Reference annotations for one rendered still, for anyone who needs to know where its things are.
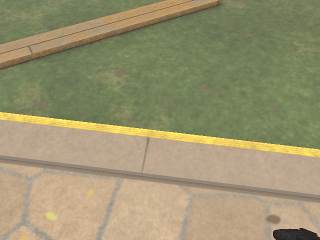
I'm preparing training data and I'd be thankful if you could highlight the robot right hand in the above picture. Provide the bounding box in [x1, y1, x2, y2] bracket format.
[273, 228, 320, 240]

